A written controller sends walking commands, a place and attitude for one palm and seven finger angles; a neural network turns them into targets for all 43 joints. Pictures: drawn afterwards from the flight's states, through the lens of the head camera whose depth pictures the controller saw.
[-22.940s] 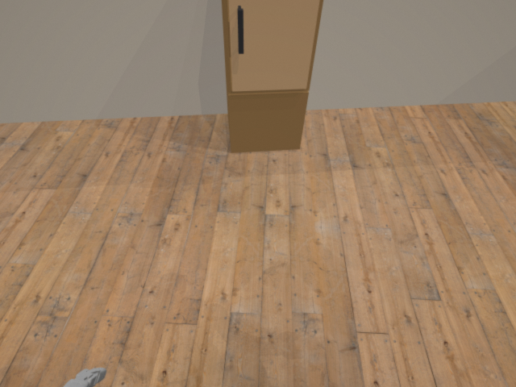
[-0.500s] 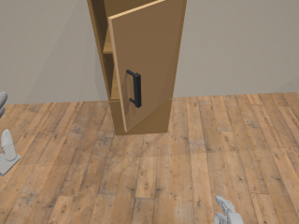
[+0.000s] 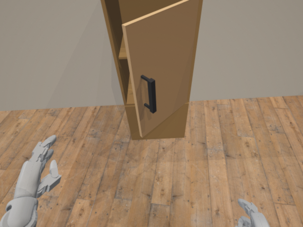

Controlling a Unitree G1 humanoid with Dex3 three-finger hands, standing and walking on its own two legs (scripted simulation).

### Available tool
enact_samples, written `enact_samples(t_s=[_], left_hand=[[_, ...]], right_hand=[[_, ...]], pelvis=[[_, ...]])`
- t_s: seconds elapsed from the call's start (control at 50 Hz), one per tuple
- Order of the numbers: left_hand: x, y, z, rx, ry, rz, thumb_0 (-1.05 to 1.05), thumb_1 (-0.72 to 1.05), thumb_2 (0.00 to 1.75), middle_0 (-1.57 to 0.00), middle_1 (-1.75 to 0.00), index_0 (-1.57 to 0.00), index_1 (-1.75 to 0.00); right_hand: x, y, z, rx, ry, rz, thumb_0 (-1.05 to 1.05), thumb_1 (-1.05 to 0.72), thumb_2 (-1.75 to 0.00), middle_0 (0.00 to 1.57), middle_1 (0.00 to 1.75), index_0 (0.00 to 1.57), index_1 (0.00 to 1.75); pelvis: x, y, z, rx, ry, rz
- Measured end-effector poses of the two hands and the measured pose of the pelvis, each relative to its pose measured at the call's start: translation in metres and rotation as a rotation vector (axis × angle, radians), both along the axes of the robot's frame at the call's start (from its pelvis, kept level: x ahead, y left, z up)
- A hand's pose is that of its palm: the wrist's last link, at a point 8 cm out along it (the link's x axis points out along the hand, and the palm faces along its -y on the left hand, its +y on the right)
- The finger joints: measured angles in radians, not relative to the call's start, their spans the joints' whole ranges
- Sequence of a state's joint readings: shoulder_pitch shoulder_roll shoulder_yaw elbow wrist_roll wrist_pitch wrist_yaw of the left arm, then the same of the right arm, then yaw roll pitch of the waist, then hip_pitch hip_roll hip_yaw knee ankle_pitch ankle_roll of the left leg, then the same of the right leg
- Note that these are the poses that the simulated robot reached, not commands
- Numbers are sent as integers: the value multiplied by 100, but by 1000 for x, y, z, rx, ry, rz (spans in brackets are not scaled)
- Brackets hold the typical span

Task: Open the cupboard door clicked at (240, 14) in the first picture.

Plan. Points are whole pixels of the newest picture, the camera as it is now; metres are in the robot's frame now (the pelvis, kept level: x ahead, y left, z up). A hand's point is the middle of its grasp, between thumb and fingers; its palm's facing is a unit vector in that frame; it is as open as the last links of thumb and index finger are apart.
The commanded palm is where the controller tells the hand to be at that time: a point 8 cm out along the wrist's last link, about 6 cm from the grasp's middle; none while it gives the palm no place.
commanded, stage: let the arm hang, fingers relaxed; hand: left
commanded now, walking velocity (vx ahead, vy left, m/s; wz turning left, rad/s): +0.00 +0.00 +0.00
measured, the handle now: (148, 94) +0.63 +0.07 -0.04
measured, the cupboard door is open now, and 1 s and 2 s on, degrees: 43 43 43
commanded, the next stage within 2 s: look to check the result in 1.00 s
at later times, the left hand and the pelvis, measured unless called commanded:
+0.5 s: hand out of the picture -0.03 +0.23 -0.16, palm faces +0.03 -0.97 -0.26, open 7.3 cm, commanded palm none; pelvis +0.00 +0.03 +0.01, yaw -1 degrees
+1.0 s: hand out of the picture +0.03 +0.20 -0.16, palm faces +0.00 -0.98 -0.19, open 7.3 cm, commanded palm none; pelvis +0.02 +0.03 +0.01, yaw -2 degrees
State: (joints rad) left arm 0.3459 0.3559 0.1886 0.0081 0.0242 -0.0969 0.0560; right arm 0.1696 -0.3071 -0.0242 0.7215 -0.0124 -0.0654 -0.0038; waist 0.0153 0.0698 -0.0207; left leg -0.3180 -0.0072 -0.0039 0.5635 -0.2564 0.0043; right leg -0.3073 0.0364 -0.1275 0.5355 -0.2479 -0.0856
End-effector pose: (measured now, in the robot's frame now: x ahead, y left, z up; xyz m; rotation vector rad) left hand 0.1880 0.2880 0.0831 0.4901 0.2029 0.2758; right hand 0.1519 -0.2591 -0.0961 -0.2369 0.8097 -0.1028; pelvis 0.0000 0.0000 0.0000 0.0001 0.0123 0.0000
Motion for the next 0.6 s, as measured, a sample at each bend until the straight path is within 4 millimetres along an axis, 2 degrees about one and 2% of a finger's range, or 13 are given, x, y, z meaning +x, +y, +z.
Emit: enact_samples(t_s=[0.04, 0.1, 0.14, 0.18, 0.22, 0.3, 0.42, 0.5, 0.6], left_hand=[[-10, -2, -64, -98, 262, 42, 1, 90, 90, -20, -30, -20, -30], [-46, -22, -144, -235, 578, 67, 1, 91, 90, -20, -30, -19, -30], [-76, -42, -182, -325, 741, 74, 1, 91, 90, -20, -30, -19, -30], [-109, -62, -208, -405, 875, 80, 2, 91, 90, -20, -30, -20, -30], [-129, -59, -217, -449, 903, 164, -1, 97, 90, -21, -30, -20, -30], [-166, -43, -222, -439, 1013, 215, -2, 100, 90, -21, -30, -21, -30], [-209, -20, -214, -398, 1153, 289, -1, 96, 90, -21, -30, -20, -30], [-218, -11, -209, -377, 1187, 312, 0, 93, 90, -20, -30, -20, -30], [-208, -10, -207, -368, 1176, 306, 1, 92, 90, -20, -30, -20, -30]], right_hand=[[-7, 10, -12, 28, 45, -7, 1, -90, -90, 20, 30, 19, 30], [-32, 27, -22, 53, 136, -20, 1, -90, -90, 20, 30, 19, 30], [-54, 37, -26, 55, 217, -27, 1, -90, -90, 20, 30, 20, 30], [-79, 44, -27, 49, 308, -33, 1, -90, -90, 20, 30, 20, 30], [-102, 46, -28, 31, 394, -53, 0, -92, -90, 20, 30, 20, 30], [-136, 39, -27, -6, 521, -87, 0, -94, -90, 20, 30, 20, 30], [-162, 43, -32, 8, 595, -131, 0, -92, -90, 20, 30, 20, 30], [-165, 54, -36, 37, 605, -137, 0, -91, -90, 20, 30, 19, 30], [-160, 67, -41, 70, 595, -134, 0, -91, -90, 20, 30, 20, 30]], pelvis=[[-1, 5, -2, 4, -1, -3], [-3, 9, -3, 15, -13, -6], [-4, 9, -3, 19, -23, -8], [-5, 10, -1, 15, -29, -8], [-7, 10, 2, 8, -28, -1], [-7, 14, 6, -3, -27, 3], [-3, 24, 10, -5, -30, -5], [0, 28, 11, -2, -33, -11], [4, 30, 12, 0, -37, -18]])
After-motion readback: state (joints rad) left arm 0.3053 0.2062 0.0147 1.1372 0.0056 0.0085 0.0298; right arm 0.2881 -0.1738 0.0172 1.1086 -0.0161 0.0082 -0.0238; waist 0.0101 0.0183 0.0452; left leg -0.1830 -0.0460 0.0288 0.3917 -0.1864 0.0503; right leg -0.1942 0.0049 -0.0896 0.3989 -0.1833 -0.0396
